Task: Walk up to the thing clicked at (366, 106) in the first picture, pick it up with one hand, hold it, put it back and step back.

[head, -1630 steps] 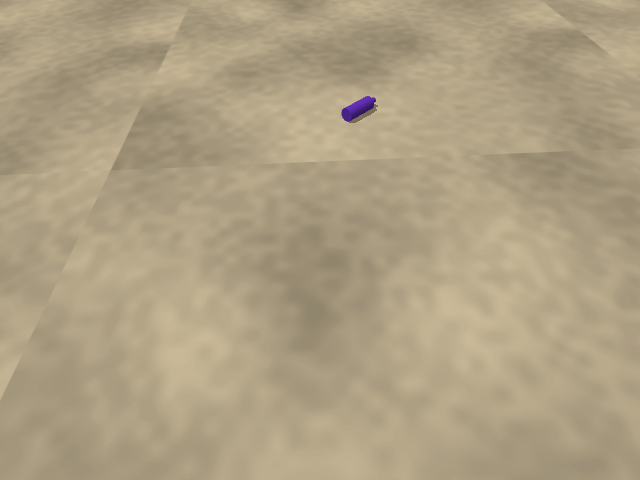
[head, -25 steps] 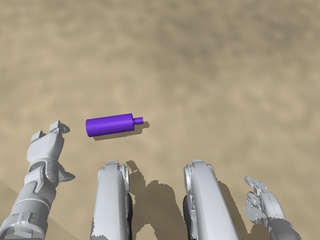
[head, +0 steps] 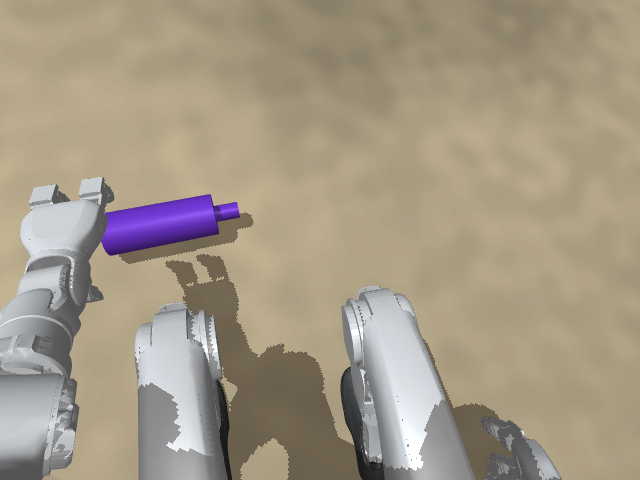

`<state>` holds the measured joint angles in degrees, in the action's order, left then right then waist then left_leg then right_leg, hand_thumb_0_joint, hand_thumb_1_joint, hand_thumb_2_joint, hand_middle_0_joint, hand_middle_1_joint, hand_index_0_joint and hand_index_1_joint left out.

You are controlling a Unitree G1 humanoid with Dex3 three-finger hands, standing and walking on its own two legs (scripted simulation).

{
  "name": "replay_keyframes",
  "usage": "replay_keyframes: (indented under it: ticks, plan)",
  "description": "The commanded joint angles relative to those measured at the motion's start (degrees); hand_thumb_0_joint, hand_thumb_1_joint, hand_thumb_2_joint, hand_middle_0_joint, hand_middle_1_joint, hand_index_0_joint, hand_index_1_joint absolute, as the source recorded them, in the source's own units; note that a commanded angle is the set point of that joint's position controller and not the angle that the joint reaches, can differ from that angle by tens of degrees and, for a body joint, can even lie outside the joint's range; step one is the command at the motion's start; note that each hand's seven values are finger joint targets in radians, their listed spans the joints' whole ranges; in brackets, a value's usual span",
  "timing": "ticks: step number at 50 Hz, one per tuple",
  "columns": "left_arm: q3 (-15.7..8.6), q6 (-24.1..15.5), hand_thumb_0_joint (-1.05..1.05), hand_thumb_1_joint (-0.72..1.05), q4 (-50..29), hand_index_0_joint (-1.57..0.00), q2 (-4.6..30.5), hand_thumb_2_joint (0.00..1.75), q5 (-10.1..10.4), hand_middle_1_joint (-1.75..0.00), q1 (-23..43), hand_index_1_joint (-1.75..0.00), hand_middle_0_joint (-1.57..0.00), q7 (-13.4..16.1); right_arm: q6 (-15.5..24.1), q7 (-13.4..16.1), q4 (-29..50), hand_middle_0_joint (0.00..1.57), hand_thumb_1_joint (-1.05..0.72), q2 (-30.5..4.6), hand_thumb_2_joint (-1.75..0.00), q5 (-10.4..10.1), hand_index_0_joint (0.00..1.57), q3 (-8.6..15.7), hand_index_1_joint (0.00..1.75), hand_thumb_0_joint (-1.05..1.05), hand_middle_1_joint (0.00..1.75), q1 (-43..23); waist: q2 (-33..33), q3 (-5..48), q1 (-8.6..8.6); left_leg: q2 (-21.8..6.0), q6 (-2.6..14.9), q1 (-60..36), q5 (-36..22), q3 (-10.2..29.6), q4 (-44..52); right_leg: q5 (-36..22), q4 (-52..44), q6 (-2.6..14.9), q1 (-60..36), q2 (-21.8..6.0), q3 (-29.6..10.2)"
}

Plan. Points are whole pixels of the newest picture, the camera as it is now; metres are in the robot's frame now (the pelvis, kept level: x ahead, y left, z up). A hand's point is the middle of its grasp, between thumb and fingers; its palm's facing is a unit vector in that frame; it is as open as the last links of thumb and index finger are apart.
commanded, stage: rise first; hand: left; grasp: from above
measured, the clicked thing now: (174, 221) +0.52 +0.21 -0.34
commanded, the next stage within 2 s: none
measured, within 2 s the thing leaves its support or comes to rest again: neither
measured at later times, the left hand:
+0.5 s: hand (114, 233) +0.46 +0.26 -0.20, palm faces -0.42 -0.07 -0.90, open 14.1 cm
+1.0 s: hand (122, 230) +0.47 +0.26 -0.22, palm faces -0.42 -0.08 -0.90, open 14.1 cm
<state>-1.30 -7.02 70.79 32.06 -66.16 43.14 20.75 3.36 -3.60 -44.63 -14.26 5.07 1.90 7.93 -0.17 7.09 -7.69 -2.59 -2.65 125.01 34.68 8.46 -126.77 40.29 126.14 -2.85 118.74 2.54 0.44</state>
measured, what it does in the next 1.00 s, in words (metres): lowers itself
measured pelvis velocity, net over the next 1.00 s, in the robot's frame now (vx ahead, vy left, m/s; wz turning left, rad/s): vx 0.01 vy -0.01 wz -0.04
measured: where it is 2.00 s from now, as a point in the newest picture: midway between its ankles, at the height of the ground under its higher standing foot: (293, 452)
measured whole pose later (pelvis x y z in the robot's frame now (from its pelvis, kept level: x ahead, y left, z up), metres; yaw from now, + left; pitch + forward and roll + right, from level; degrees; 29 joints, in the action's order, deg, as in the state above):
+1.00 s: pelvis +0.01 -0.01 -0.05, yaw -2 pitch +33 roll -6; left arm -4.3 -7.8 82.9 37.1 -68.9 53.3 25.4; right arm 3.1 -6.9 -44.6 -15.0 8.9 -2.0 6.8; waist 1.2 3.0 -12.1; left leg -2.5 -3.9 132.9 37.1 11.6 -136.7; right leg 41.7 135.3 -3.3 127.0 4.3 1.8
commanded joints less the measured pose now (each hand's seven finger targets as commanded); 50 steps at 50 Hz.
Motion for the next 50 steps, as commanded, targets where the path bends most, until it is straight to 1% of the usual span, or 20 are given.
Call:
replay_keyframes:
  ticks: [1,6,9,12,14,15,16,21,22,24,25,27,28,31,35,41,42,43,47,50]
  plan:
    - [-1.3,-0.4,0.0,-0.58,-5.1,-0.05,12.9,1.05,-1.6,-0.99,18.9,-1.0,-0.05,2.8,0.9,0.3,2.1,0.2,-0.89,-11.8,-0.9,0.5,0.2,3.4,0.3,0.0,0.3,7.7,-9.6,33.2,-0.87,1.3,3.4,-28.7,-0.2,-6.8,12.2,-5.4,-14.8,5.13,-10.0,0.5,7.1]
    - [-1.2,-0.7,0.0,-0.57,-3.1,-0.05,12.1,1.03,-2.0,-1.0,21.9,-1.0,-0.05,4.1,0.7,-0.2,1.3,0.2,-0.89,-12.0,-0.9,1.1,0.2,2.9,0.3,0.0,0.3,8.1,-11.8,34.3,-1.44,1.0,3.05,-29.5,-1.4,-6.3,11.0,-7.1,-12.4,5.17,-7.7,0.5,7.7]
    - [-2.1,-0.1,0.0,-0.57,-0.6,-0.05,13.6,1.03,-2.1,-1.01,22.8,-1.01,-0.05,5.2,0.7,-0.4,1.2,0.2,-0.9,-11.7,-0.9,1.4,0.2,2.4,0.3,0.0,0.3,7.7,-11.6,33.5,-1.49,1.1,3.26,-28.1,-0.8,-6.6,10.3,-6.5,-12.3,5.24,-7.2,0.7,7.6]
    - [-2.3,0.1,0.0,-0.55,-0.5,-0.06,13.4,1.01,-2.4,-1.01,25.3,-1.01,-0.05,5.8,0.9,-0.7,0.8,0.2,-0.9,-11.6,-0.9,2.0,0.2,2.1,0.3,0.0,0.3,8.3,-11.5,34.3,-2.61,1.0,3.58,-26.6,-2.0,-7.1,8.4,-8.1,-12.0,4.9,-7.7,0.6,7.2]
    - [-3.5,0.3,0.0,-0.55,0.2,-0.06,15.5,1.01,-2.4,-1.02,25.0,-1.01,-0.05,6.1,0.8,-0.9,0.7,0.2,-0.9,-11.4,-0.9,2.0,0.2,1.9,0.3,0.0,0.3,8.6,-11.5,35.0,-2.06,1.1,3.73,-26.0,-2.5,-7.2,7.8,-8.5,-11.5,4.88,-8.7,0.7,7.1]
    - [-3.1,0.5,0.0,-0.55,0.9,-0.06,14.5,1.01,-2.1,-1.02,24.4,-1.01,-0.05,6.2,0.9,-1.0,0.6,0.2,-0.9,-11.2,-0.9,2.2,0.2,1.8,0.3,0.0,0.3,8.4,-11.2,34.6,-2.06,1.0,3.8,-25.5,-2.7,-7.4,7.5,-8.8,-11.7,4.79,-9.0,0.7,7.0]
    - [-3.2,0.7,0.0,-0.55,0.7,-0.06,14.3,1.01,-1.9,-1.01,25.3,-1.01,-0.05,6.3,0.9,-1.1,0.6,0.2,-0.9,-11.4,-0.9,2.3,0.2,1.9,0.3,0.0,0.3,8.9,-10.8,35.1,-2.73,0.9,3.82,-25.8,-2.7,-7.2,7.5,-8.9,-11.4,4.78,-8.9,0.7,7.2]
    - [-4.0,1.0,0.0,-0.54,0.5,-0.06,15.1,1.0,-1.3,-1.03,25.3,-1.02,-0.05,6.3,0.8,-1.4,0.3,0.2,-0.9,-11.1,-0.9,2.5,0.2,1.7,0.3,0.0,0.3,9.3,-11.6,37.4,-2.28,0.7,3.8,-25.9,-5.1,-7.1,5.9,-11.5,-10.3,4.69,-10.5,0.9,7.1]
    - [-3.9,1.0,0.0,-0.54,1.6,-0.07,15.1,0.99,-1.4,-1.03,24.9,-1.02,-0.05,6.0,0.7,-1.6,0.2,0.2,-0.9,-11.1,-0.9,2.6,0.2,1.6,0.3,0.0,0.3,9.6,-11.5,36.9,-2.87,0.8,3.88,-25.1,-5.6,-7.3,5.5,-12.2,-10.2,4.6,-11.1,0.9,7.0]
    - [-3.7,1.0,0.0,-0.54,1.9,-0.06,15.0,1.0,-1.3,-1.03,24.7,-1.02,-0.05,5.4,0.5,-1.7,0.0,0.2,-0.9,-11.1,-0.9,2.5,0.2,1.6,0.3,0.0,0.3,9.9,-10.1,36.7,-2.72,0.7,4.04,-24.1,-6.2,-7.3,4.9,-12.9,-10.1,4.46,-11.9,1.1,7.0]
    - [-4.7,0.9,0.0,-0.53,1.4,-0.07,16.0,0.99,-1.0,-1.03,24.8,-1.01,-0.05,5.4,0.4,-1.7,0.2,0.2,-0.9,-11.2,-0.9,2.5,0.2,1.7,0.3,0.0,0.3,10.0,-10.7,37.1,-2.46,0.7,4.02,-24.4,-6.2,-7.3,4.6,-12.9,-10.0,4.43,-11.6,1.0,6.9]
    - [-3.8,0.7,0.0,-0.54,2.5,-0.07,15.6,0.99,-0.7,-1.04,24.9,-1.02,-0.05,4.9,0.3,-2.0,0.2,0.2,-0.9,-11.2,-0.9,2.7,0.2,1.4,0.3,0.0,0.3,10.0,-9.6,35.5,-3.14,0.7,4.26,-21.8,-6.0,-7.5,3.9,-13.3,-10.1,4.18,-13.0,1.2,6.7]
    - [-4.9,0.5,0.0,-0.54,1.3,-0.06,16.6,1.0,-0.8,-1.02,25.3,-1.01,-0.05,5.1,0.2,-2.0,0.0,0.2,-0.9,-11.4,-0.9,2.6,0.2,1.3,0.3,0.0,0.3,10.3,-10.0,36.0,-2.5,0.8,4.18,-22.3,-6.1,-7.4,4.2,-13.1,-9.9,4.31,-12.5,1.1,6.9]
    - [-3.9,-0.1,0.0,-0.54,2.7,-0.07,16.0,1.0,-0.8,-1.03,25.3,-1.02,-0.06,4.7,0.1,-2.2,0.2,0.2,-0.9,-11.8,-0.9,2.7,0.2,1.1,0.3,0.0,0.3,10.2,-9.0,35.0,-3.54,0.5,4.27,-21.7,-5.5,-7.0,3.4,-12.9,-9.6,4.24,-12.2,1.5,7.3]
    - [-5.4,-0.8,0.0,-0.54,2.9,-0.07,17.8,0.99,-1.2,-1.03,24.4,-1.02,-0.06,5.1,-0.1,-2.4,0.3,0.2,-0.9,-12.2,-0.9,2.9,0.2,0.6,0.3,0.0,0.3,10.7,-9.5,35.5,-3.1,0.6,4.25,-21.3,-7.2,-7.0,2.4,-14.8,-8.9,3.99,-13.7,1.5,7.2]
    - [-4.9,-1.4,0.0,-0.53,2.4,-0.07,17.8,0.98,-1.9,-1.04,26.6,-1.02,-0.06,5.9,-0.2,-2.6,0.6,0.2,-0.9,-12.6,-0.9,3.3,0.2,0.2,0.3,0.0,0.3,10.4,-11.4,35.2,-3.89,0.5,4.01,-21.5,-6.3,-6.7,2.0,-14.2,-7.9,4.16,-12.2,1.8,7.7]
    - [-4.8,-1.2,0.0,-0.61,3.4,-0.04,18.3,1.06,-2.3,-0.99,26.8,-1.01,-0.06,6.0,-0.2,-2.7,0.4,0.2,-0.9,-12.8,-0.9,3.3,0.2,0.1,0.3,0.0,0.3,9.9,-11.8,35.1,-3.85,0.5,4.0,-20.7,-5.6,-6.7,1.8,-13.5,-7.9,4.21,-11.7,2.0,7.7]
    - [-5.5,-1.2,0.0,-0.55,3.6,-0.06,19.2,1.0,-2.3,-1.02,27.5,-1.01,-0.06,6.4,-0.3,-2.6,0.6,0.2,-0.9,-13.1,-0.9,3.4,0.2,0.0,0.3,0.0,0.3,10.0,-12.1,34.4,-4.07,0.6,4.02,-20.1,-4.6,-6.7,1.9,-12.5,-7.7,4.28,-10.7,1.9,7.8]
    - [-3.9,-0.7,0.0,-0.55,4.4,-0.06,17.3,1.0,-2.3,-1.02,27.6,-1.02,-0.06,6.8,0.2,-2.6,0.6,0.2,-0.9,-13.1,-0.9,3.6,0.2,-0.2,0.3,0.0,0.3,9.6,-12.7,33.3,-4.67,0.6,3.81,-21.0,-4.0,-6.4,1.9,-11.9,-7.3,4.43,-9.0,1.9,8.3]
    - [-4.5,-0.4,0.0,-0.55,4.1,-0.06,18.8,1.01,-2.0,-1.01,28.7,-1.01,-0.06,7.0,0.3,-2.7,0.7,0.2,-0.9,-13.8,-0.9,3.6,0.2,-0.2,0.3,0.0,0.3,9.9,-13.4,32.6,-4.85,0.7,3.83,-20.1,-3.3,-6.4,2.0,-11.1,-7.2,4.42,-8.6,1.7,8.4]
